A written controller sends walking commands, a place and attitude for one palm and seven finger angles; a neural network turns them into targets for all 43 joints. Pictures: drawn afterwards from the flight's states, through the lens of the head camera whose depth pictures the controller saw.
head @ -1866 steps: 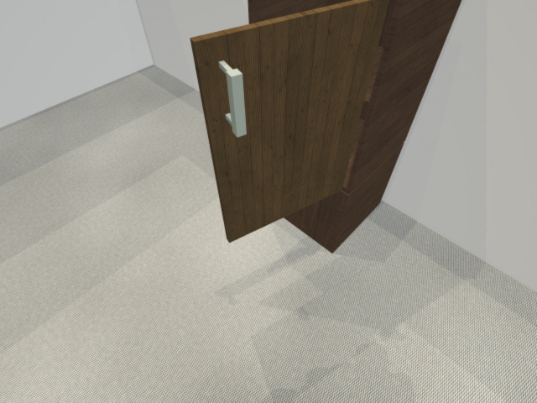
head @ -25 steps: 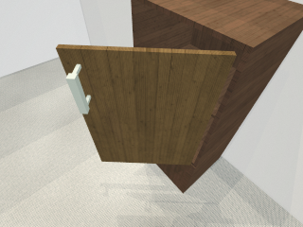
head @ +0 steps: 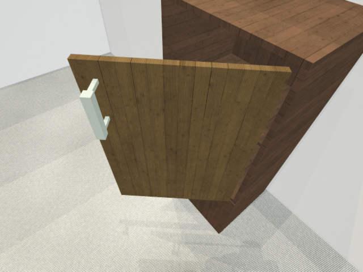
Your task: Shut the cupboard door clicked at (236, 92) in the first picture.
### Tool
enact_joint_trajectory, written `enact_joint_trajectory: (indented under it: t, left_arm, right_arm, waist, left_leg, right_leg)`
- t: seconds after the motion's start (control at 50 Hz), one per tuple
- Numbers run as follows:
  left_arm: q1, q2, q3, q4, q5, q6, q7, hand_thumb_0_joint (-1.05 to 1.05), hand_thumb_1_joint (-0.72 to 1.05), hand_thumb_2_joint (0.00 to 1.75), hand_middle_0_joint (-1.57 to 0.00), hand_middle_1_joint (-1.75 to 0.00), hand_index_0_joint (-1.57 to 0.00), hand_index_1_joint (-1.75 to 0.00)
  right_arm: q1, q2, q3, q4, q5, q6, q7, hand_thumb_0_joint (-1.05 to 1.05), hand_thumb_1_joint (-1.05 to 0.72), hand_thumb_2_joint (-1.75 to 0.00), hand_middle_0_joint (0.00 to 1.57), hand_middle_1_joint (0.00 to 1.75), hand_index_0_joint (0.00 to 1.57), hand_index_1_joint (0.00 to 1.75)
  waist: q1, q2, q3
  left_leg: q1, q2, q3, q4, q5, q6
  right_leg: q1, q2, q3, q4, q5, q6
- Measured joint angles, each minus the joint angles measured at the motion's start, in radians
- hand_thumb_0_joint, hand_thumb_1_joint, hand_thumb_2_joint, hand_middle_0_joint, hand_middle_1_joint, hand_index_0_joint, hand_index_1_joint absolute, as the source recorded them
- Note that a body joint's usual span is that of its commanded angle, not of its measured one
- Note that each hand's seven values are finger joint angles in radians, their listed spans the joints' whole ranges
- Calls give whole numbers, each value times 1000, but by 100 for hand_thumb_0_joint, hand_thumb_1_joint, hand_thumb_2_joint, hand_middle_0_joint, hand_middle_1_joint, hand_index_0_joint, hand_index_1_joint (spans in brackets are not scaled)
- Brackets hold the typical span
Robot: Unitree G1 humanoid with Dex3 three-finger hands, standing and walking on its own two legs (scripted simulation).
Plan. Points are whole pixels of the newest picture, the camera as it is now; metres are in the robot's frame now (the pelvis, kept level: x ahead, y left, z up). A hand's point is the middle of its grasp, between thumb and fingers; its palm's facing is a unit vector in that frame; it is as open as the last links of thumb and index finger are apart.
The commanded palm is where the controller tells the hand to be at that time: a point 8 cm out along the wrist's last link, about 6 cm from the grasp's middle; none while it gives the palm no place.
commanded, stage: shuffle to correct the standing spot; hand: left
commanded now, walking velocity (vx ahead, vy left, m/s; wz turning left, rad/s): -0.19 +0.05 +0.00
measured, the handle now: (98, 110) +0.40 +0.21 +0.14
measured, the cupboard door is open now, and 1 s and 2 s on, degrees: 48 48 48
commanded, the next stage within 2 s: come to a stop and stand still in 0.06 s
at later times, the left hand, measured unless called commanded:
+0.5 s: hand out of the picture +0.00 +0.19 -0.17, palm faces +0.00 -0.97 -0.24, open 7.4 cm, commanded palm none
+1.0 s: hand out of the picture -0.01 +0.15 -0.18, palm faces +0.00 -0.98 -0.18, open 7.3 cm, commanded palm none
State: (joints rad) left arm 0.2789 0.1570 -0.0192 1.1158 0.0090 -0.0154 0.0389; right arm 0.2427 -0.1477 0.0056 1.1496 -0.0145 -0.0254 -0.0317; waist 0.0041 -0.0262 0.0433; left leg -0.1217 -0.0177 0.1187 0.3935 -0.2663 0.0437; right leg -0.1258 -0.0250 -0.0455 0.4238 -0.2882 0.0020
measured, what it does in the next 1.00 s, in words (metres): stands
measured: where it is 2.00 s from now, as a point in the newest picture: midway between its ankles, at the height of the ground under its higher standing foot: outside the picture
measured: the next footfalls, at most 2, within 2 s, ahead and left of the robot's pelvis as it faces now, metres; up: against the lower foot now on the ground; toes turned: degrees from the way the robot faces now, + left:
none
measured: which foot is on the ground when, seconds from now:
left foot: down 0.00-1.00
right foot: down 0.00-1.00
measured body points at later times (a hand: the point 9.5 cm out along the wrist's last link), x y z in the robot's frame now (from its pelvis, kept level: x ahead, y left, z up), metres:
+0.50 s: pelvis -0.05 +0.00 -0.01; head -0.06 -0.01 +0.44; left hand +0.00 +0.24 -0.15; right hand -0.01 -0.23 -0.17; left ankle -0.03 +0.08 -0.74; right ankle -0.04 -0.11 -0.74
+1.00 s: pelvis +0.00 -0.01 -0.01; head +0.03 -0.01 +0.44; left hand -0.01 +0.21 -0.16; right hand +0.00 -0.23 -0.17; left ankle -0.03 +0.08 -0.74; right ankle -0.04 -0.11 -0.74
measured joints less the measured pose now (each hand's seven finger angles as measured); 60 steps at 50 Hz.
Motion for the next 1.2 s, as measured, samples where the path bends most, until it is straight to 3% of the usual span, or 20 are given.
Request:
enact_joint_trajectory:
  t: [0.22, 0.32, 0.48, 0.6, 0.74, 0.96, 1.2]
  left_arm:
    - [-50, 19, 29, -75, 4, 26, 11, 0, 91, 90, -20, -30, -20, -30]
    - [-46, 31, 23, -118, 5, 17, 14, 0, 91, 90, -20, -30, -20, -30]
    - [-14, 18, 7, -134, 16, 21, -15, 0, 91, 90, -20, -30, -20, -30]
    - [16, 17, 15, -121, 12, 24, -26, 0, 91, 90, -20, -30, -20, -30]
    - [44, -3, 6, -73, 9, 12, -24, 0, 91, 90, -20, -30, -20, -30]
    - [28, -26, -7, -12, 0, -3, -11, 0, 91, 90, -20, -30, -20, -30]
    - [-22, 9, 5, -15, 0, -5, 1, 1, 92, 90, -20, -30, -20, -30]
  right_arm:
    - [-47, -15, -33, -86, 1, 39, 2, 1, -91, -89, 20, 30, 20, 30]
    - [-28, -31, -36, -160, -1, 36, 19, 1, -91, -89, 20, 30, 20, 30]
    - [29, -48, -18, -166, -21, 43, 38, 1, -92, -89, 20, 30, 20, 30]
    - [70, -39, -8, -149, -22, 34, 37, 1, -91, -89, 20, 30, 20, 30]
    - [102, -26, 0, -92, -10, 24, 27, 1, -91, -89, 20, 30, 20, 30]
    - [39, 3, 8, -49, -2, 0, 6, 1, -91, -89, 20, 30, 20, 30]
    - [-12, -13, -1, -33, -2, 0, -6, 1, -92, -89, 20, 30, 20, 30]
  waist:
    - [-5, 18, 48]
    - [-22, 36, 25]
    - [-17, 65, -46]
    - [-22, 44, -27]
    - [-8, 32, -4]
    - [-7, 25, 6]
    - [-5, 16, -1]
  left_leg:
    - [-81, 8, 17, 102, -13, 2]
    - [-126, 13, 8, 173, -31, 9]
    - [-117, 6, 2, 159, -48, 13]
    - [-126, 0, 0, 146, -1, 18]
    - [-103, -7, -4, 119, -15, 13]
    - [-59, 3, -9, 79, -33, -3]
    - [-12, 7, -16, 46, -42, -16]
  right_leg:
    - [-92, -2, 16, 115, -19, -2]
    - [-125, -1, 6, 167, -27, -8]
    - [-117, 4, 15, 163, -76, -21]
    - [-135, 14, 35, 172, -72, -29]
    - [-110, 14, 45, 133, -21, -9]
    - [-62, 27, 42, 86, -37, -18]
    - [-14, 33, 36, 53, -50, -26]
